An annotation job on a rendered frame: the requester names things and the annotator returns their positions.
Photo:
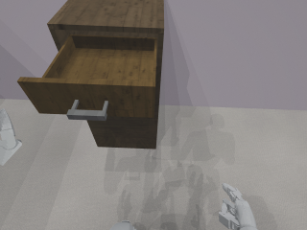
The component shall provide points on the left robot hand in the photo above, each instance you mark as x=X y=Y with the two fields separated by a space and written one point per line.
x=8 y=145

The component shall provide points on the cabinet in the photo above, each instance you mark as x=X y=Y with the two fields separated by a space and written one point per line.
x=130 y=18

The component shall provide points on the drawer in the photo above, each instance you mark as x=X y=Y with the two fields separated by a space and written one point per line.
x=94 y=69

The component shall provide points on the right robot hand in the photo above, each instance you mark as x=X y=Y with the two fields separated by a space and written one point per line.
x=240 y=214

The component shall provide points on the handle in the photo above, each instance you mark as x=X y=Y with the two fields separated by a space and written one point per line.
x=87 y=115

